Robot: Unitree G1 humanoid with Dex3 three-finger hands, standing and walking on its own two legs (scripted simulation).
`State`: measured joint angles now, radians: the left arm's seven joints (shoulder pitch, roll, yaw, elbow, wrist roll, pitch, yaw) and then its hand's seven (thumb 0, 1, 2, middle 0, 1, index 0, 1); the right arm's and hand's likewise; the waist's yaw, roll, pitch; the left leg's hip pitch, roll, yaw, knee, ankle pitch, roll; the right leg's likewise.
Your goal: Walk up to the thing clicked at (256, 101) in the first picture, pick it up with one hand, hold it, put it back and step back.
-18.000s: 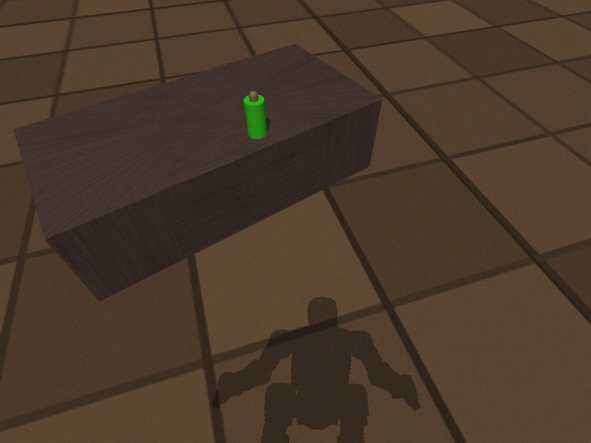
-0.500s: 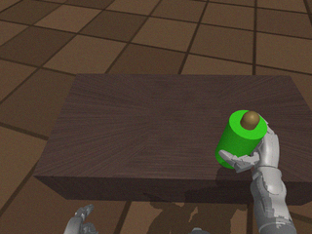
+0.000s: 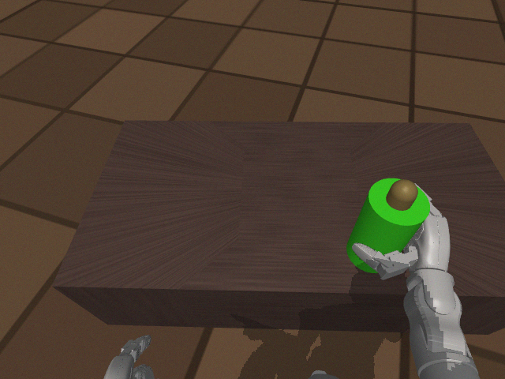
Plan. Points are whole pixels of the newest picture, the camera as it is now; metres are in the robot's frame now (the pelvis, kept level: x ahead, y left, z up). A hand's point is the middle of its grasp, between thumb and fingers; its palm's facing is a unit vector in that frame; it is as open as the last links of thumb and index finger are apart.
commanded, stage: hold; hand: right
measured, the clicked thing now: (385, 223) +0.33 -0.17 +0.08
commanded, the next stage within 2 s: crouch in 0.20 s
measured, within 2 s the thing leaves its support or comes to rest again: neither
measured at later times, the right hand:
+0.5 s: hand (382, 233) +0.33 -0.17 +0.05, palm faces +0.17 +0.99 +0.02, open 10.9 cm
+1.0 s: hand (367, 231) +0.41 -0.20 -0.08, palm faces +0.17 +0.98 +0.01, open 10.9 cm
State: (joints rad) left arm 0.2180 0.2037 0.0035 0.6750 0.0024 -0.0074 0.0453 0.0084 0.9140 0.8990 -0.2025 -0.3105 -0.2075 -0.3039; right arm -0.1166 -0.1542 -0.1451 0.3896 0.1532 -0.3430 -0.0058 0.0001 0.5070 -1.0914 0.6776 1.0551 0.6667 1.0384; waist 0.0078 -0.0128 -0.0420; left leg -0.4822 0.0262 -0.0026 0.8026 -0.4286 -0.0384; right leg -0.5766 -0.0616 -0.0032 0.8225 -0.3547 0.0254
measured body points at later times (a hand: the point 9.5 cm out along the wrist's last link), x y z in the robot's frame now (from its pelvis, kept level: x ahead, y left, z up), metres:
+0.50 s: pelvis +0.00 +0.00 +0.00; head +0.04 +0.00 +0.44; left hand +0.13 +0.24 -0.11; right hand +0.32 -0.23 +0.05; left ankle -0.01 +0.14 -0.70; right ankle +0.04 -0.13 -0.70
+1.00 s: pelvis -0.03 +0.00 -0.10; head +0.10 -0.02 +0.33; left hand +0.06 +0.26 -0.22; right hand +0.39 -0.25 -0.07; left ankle -0.01 +0.14 -0.70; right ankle +0.04 -0.13 -0.70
